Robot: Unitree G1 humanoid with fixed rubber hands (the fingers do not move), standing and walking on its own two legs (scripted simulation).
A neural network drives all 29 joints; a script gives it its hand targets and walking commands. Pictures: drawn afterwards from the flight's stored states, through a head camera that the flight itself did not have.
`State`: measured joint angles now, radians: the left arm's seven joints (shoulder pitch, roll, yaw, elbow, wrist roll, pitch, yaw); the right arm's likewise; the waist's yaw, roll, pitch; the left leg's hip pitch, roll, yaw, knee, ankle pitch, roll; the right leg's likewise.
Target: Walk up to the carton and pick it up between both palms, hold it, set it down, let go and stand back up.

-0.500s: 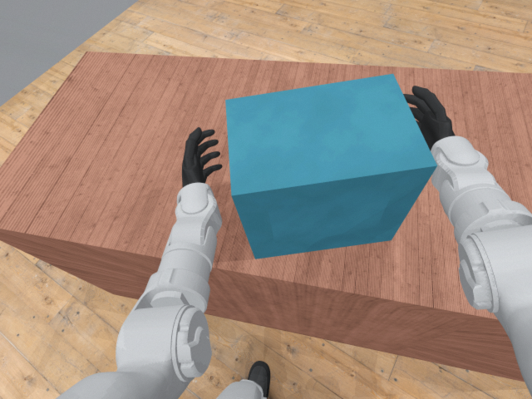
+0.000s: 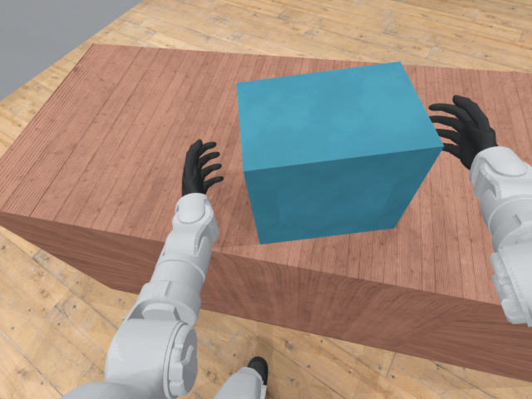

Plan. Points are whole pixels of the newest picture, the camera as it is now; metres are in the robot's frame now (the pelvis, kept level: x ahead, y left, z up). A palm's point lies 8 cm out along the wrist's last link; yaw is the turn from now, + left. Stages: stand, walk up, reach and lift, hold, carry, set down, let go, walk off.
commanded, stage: set down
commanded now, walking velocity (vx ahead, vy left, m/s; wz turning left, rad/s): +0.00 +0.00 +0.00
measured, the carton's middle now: (323, 162) +0.47 +0.06 +0.02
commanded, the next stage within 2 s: none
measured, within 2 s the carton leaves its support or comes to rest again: neither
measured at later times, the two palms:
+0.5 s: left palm (191, 218) +0.32 +0.24 +0.03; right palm (494, 190) +0.45 -0.19 +0.05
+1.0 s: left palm (191, 239) +0.28 +0.23 +0.03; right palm (520, 231) +0.40 -0.22 +0.03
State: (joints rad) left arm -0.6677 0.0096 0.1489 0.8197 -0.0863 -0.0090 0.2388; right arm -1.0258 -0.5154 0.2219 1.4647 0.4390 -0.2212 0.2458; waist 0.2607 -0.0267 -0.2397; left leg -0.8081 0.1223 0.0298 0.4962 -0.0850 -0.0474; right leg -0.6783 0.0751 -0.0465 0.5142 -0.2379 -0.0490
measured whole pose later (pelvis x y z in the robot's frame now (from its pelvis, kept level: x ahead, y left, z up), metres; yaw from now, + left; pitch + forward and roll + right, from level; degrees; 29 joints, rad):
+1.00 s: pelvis +0.01 +0.01 +0.01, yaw +1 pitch +13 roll -1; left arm -0.15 -0.04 0.08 0.26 -0.06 0.07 0.27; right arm -0.54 -0.57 0.22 1.15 0.53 -0.38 0.36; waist 0.16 -0.01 -0.09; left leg -0.57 0.10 0.04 0.45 -0.11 -0.04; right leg -0.43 0.06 -0.03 0.44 -0.25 -0.04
